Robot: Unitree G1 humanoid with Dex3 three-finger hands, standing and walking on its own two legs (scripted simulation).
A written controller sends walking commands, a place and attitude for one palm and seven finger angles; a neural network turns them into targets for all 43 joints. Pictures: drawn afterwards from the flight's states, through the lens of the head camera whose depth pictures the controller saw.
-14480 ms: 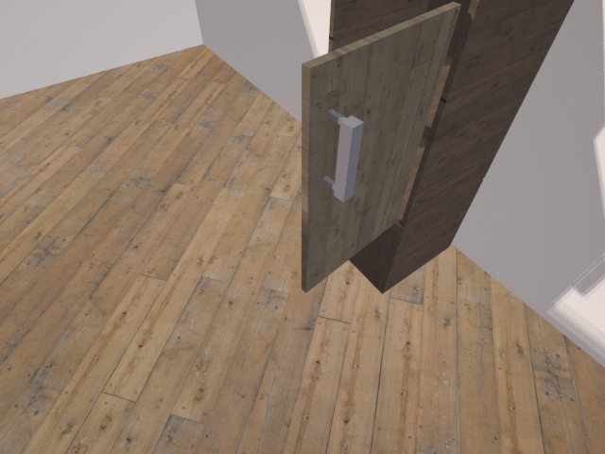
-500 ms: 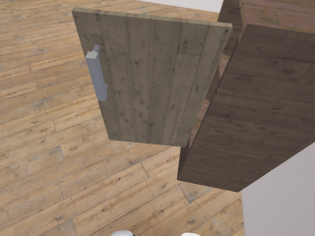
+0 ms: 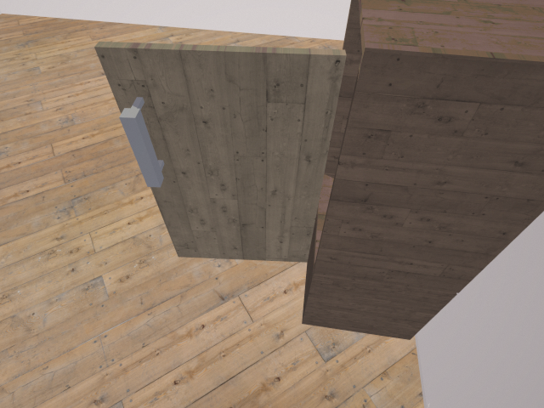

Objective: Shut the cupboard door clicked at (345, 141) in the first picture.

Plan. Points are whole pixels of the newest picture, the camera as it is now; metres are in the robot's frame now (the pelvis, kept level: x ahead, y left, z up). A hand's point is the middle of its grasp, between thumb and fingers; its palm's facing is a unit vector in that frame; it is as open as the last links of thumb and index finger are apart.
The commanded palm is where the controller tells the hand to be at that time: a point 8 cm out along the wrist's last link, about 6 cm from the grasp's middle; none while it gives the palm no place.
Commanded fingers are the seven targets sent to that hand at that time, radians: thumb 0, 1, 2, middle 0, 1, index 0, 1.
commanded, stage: come to a stop and stand still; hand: left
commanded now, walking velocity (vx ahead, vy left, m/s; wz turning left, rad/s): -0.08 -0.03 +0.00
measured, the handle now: (147, 143) +0.51 +0.25 +0.09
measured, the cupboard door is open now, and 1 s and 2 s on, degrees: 96 96 96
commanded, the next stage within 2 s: look again from close up in 0.22 s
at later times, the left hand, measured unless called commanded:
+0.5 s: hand out of the picture +0.02 +0.21 -0.17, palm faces +0.01 -0.96 -0.27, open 7.4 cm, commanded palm none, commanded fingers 0.00 0.90 0.90 -0.20 -0.30 -0.20 -0.30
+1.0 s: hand out of the picture -0.02 +0.23 -0.17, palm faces -0.04 -0.97 -0.25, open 7.4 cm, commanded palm none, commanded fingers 0.00 0.90 0.90 -0.20 -0.30 -0.20 -0.30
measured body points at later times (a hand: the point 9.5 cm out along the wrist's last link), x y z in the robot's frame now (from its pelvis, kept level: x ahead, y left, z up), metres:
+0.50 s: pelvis -0.01 +0.01 +0.00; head +0.00 +0.00 +0.45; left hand +0.02 +0.26 -0.15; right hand +0.05 -0.24 -0.15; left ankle +0.02 +0.12 -0.73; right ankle -0.07 -0.13 -0.73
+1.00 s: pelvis -0.05 +0.02 +0.00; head -0.05 +0.04 +0.45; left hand -0.01 +0.28 -0.15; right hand -0.01 -0.24 -0.14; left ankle +0.02 +0.12 -0.73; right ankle -0.07 -0.13 -0.73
